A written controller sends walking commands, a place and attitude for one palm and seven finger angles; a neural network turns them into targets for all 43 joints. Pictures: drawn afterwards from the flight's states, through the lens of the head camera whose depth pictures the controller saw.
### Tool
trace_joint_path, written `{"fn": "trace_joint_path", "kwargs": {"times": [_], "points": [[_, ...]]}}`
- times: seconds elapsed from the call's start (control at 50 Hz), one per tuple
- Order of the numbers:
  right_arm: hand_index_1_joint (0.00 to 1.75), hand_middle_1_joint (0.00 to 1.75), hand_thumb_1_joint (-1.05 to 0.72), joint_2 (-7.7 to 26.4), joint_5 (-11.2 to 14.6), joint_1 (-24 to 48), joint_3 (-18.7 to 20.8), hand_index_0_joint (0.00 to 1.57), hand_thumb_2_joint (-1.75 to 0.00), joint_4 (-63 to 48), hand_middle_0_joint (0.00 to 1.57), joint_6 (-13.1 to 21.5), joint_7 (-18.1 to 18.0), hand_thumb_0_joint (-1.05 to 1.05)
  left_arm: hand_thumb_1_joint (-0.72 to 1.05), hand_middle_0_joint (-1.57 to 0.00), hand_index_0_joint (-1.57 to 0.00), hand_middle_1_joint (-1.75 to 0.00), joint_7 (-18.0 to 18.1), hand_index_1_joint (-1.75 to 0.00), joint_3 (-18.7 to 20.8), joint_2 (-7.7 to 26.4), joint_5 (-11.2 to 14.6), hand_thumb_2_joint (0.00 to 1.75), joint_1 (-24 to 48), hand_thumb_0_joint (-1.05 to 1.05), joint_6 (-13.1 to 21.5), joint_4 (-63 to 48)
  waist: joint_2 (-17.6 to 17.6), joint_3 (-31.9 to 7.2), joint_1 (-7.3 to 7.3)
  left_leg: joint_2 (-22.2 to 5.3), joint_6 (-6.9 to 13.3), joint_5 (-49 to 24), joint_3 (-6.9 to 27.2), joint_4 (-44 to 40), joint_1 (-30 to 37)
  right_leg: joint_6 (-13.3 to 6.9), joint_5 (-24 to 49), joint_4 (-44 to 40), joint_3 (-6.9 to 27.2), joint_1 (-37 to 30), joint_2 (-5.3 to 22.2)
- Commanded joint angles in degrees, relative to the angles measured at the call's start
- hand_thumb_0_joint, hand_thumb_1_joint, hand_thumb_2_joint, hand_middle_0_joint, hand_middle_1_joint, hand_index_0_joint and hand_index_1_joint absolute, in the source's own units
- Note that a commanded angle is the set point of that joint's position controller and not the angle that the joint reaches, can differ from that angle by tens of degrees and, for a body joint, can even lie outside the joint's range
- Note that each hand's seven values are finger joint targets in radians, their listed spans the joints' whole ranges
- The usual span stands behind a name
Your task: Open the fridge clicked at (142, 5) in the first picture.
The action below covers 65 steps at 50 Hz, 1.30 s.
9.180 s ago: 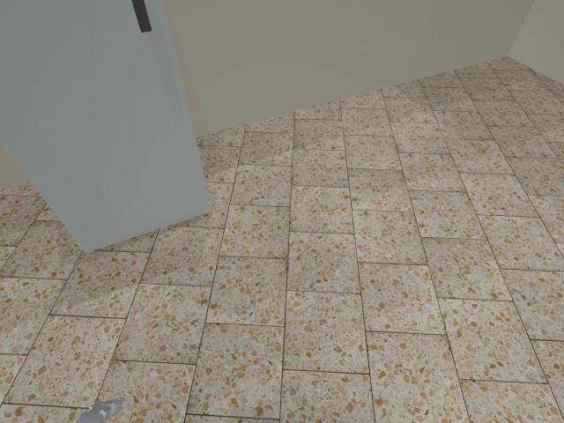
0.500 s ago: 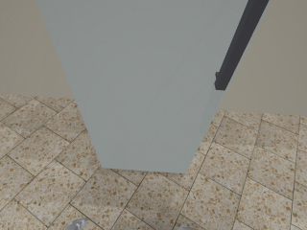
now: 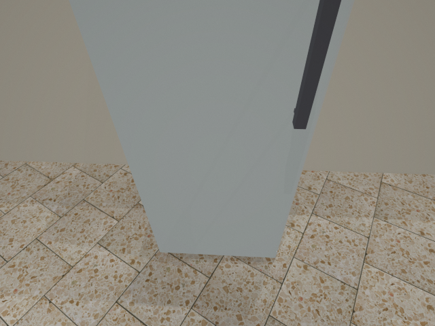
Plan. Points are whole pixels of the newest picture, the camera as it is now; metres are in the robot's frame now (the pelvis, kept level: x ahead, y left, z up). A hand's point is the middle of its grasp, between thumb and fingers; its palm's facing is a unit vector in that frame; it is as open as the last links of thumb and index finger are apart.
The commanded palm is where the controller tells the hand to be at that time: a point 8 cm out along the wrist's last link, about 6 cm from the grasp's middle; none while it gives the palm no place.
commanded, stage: come to a stop and stand still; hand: right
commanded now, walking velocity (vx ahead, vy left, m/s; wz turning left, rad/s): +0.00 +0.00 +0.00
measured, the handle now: (313, 55) +0.55 -0.15 +0.26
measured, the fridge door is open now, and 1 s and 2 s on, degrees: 0 0 0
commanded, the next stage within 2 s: look again from close up in 0.70 s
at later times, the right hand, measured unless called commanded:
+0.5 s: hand out of the picture -0.04 -0.22 -0.18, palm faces +0.03 +0.98 -0.20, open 7.4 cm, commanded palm none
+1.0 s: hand out of the picture -0.06 -0.27 -0.17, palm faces +0.06 +0.96 -0.26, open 7.4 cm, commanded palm none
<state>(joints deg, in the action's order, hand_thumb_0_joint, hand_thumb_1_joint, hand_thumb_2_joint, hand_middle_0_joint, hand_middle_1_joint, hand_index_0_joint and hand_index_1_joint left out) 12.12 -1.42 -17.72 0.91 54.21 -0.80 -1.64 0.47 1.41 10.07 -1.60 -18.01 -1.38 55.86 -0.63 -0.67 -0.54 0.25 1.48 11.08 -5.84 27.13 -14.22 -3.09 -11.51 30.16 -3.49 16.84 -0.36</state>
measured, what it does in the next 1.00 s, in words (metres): shifts its weight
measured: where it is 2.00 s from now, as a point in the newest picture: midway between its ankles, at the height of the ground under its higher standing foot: outside the picture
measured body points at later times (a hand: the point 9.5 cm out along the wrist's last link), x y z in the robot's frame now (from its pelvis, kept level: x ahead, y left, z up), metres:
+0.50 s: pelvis -0.02 -0.04 +0.00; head -0.03 -0.06 +0.45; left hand +0.01 +0.21 -0.14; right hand -0.04 -0.28 -0.16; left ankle +0.04 +0.11 -0.73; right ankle +0.06 -0.08 -0.73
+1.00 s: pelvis -0.03 -0.06 +0.00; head -0.04 -0.07 +0.45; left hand +0.04 +0.21 -0.13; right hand -0.06 -0.32 -0.15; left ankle +0.04 +0.10 -0.73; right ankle +0.06 -0.08 -0.73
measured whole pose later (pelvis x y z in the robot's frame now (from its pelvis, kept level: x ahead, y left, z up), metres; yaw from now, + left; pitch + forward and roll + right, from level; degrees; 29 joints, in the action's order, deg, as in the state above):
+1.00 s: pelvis -0.03 -0.06 +0.00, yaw -2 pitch -4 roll +1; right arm 14.1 -2.0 -20.3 0.9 61.2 -0.6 -1.5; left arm 0.3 2.6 14.9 -0.6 -11.6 -1.3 61.6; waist 0.1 1.7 1.1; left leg -2.4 0.2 13.5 0.0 25.2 -13.1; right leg -5.9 -7.2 21.0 -6.0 13.0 -5.3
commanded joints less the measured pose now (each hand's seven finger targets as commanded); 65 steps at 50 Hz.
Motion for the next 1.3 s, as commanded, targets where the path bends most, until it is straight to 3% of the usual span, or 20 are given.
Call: {"fn": "trace_joint_path", "kwargs": {"times": [0.0,0.06,0.12,0.38,0.44,0.54,0.72,0.88,0.98,1.02,1.08,1.2,1.28], "points": [[0.3,0.3,-0.9,7.59,-0.11,-1.07,1.78,0.2,-0.9,-3.26,0.2,1.32,-0.57,0.0,0.9,-0.2,-0.2,-0.3,0.22,-0.3,1.5,8.14,0.15,0.9,-1.49,0.0,1.57,-2.48,0.93,4.5,0.1,-6.75,1.05,17.07,9.85,-9.02,-2.45,-0.16,-15.81,-10.19,9.77,4.96,5.81],[0.3,0.3,-0.9,6.92,-0.14,-2.63,1.54,0.2,-0.9,-2.04,0.2,1.21,-0.5,0.0,0.9,-0.2,-0.2,-0.3,0.28,-0.3,1.42,8.65,0.19,0.9,-1.07,0.0,1.6,-1.76,2.11,6.07,0.59,-5.8,0.61,15.4,8.67,-7.5,-1.56,-0.33,-18.55,-12.65,11.33,7.35,6.49],[0.3,0.3,-0.9,6.43,-0.12,-4.06,1.27,0.2,-0.9,-0.76,0.2,1.38,-0.51,0.0,0.9,-0.2,-0.2,-0.3,0.35,-0.3,1.35,8.77,0.42,0.9,-0.96,0.0,1.87,-0.89,1.94,4.38,0.91,-5.67,0.55,10.88,7.74,-6.16,1.01,-0.46,-17.03,-13.82,11.9,6.75,7.13],[0.3,0.3,-0.9,5.19,-0.58,-8.14,0.84,0.2,-0.9,2.99,0.2,0.82,-0.51,0.0,0.9,-0.2,-0.2,-0.3,0.56,-0.3,1.99,10.76,0.83,0.9,1.68,0.0,1.51,1.2,3.81,5.78,1.45,-3.84,-0.36,8.28,5.92,-2.45,2.38,-0.17,-24.31,-20.0,14.24,7.03,8.64],[0.3,0.3,-0.9,5.15,-0.63,-8.22,0.72,0.2,-0.9,3.51,0.2,1.01,-0.58,0.0,0.9,-0.2,-0.2,-0.3,0.54,-0.3,2.04,10.59,0.94,0.9,2.52,0.0,1.51,1.21,1.62,5.97,1.36,-4.51,-0.18,8.0,6.91,-3.93,2.0,-0.06,-21.94,-18.84,13.39,5.76,7.93],[0.3,0.3,-0.9,5.84,-0.63,-7.48,0.72,0.2,-0.9,3.72,0.2,1.22,-0.72,0.0,0.9,-0.2,-0.2,-0.3,0.44,-0.3,2.05,10.8,1.01,0.9,3.14,0.0,1.49,1.58,1.33,6.32,0.72,-5.02,0.07,9.26,8.31,-5.24,-0.76,0.39,-20.6,-18.68,13.39,2.97,7.59],[0.3,0.3,-0.9,7.04,-0.7,-7.47,0.91,0.2,-0.9,4.47,0.2,1.17,-0.55,0.0,0.9,-0.2,-0.2,-0.3,0.43,-0.3,2.62,12.88,1.05,0.9,5.84,0.0,1.67,1.83,2.77,5.11,1.32,-4.4,-0.14,6.44,8.04,-3.69,0.92,0.78,-20.83,-20.42,14.04,1.83,8.17],[0.3,0.3,-0.9,9.41,-0.66,-6.55,1.36,0.2,-0.9,4.91,0.2,0.88,-0.49,0.0,0.9,-0.2,-0.2,-0.3,0.32,-0.3,3.17,15.39,1.11,0.9,7.17,0.0,1.45,2.25,2.08,5.7,1.38,-4.05,0.16,8.62,8.01,-3.51,0.84,1.81,-23.87,-22.56,14.66,1.71,8.71],[0.3,0.3,-0.9,10.66,-0.58,-6.26,1.58,0.2,-0.9,5.25,0.2,0.82,-0.24,0.0,0.9,-0.2,-0.2,-0.3,0.34,-0.3,3.35,16.56,1.13,0.9,8.2,0.0,1.53,2.47,1.65,4.91,1.78,-4.22,0.47,8.16,8.41,-3.83,1.76,2.28,-22.36,-22.37,13.48,0.83,8.34],[0.3,0.3,-0.9,11.37,-0.53,-4.95,1.52,0.2,-0.9,5.04,0.2,1.2,-0.17,0.0,0.9,-0.2,-0.2,-0.3,0.25,-0.3,3.24,16.55,1.16,0.9,8.4,0.0,1.65,2.5,0.41,4.51,1.33,-5.07,0.87,8.52,10.02,-5.54,0.91,1.82,-19.5,-20.62,12.68,-0.68,7.61],[0.3,0.3,-0.9,12.46,-0.41,-3.68,1.52,0.2,-0.9,4.89,0.2,0.99,-0.06,0.0,0.9,-0.2,-0.2,-0.3,0.19,-0.3,3.24,17.35,1.12,0.9,8.48,0.0,1.45,2.77,0.1,5.21,1.04,-4.99,0.85,11.58,10.36,-5.78,-1.31,2.23,-21.79,-21.16,13.24,-1.22,7.72],[0.3,0.3,-0.9,13.31,-0.54,-4.31,1.83,0.2,-0.9,5.4,0.2,0.56,0.3,0.0,0.9,-0.2,-0.2,-0.3,0.11,-0.3,3.53,18.83,1.12,0.9,10.23,0.0,1.49,2.51,1.21,3.93,2.05,-4.24,0.74,9.66,9.34,-4.12,2.05,2.39,-22.66,-21.32,11.99,0.41,7.74],[0.3,0.3,-0.9,14.24,-0.47,-3.34,1.99,0.2,-0.9,5.22,0.2,0.21,0.51,0.0,0.9,-0.2,-0.2,-0.3,0.12,-0.3,3.6,19.33,1.03,0.9,10.8,0.0,1.24,2.35,0.41,4.22,1.77,-4.25,1.14,12.29,10.03,-4.7,0.58,3.19,-23.19,-20.7,11.05,-0.05,6.72]]}}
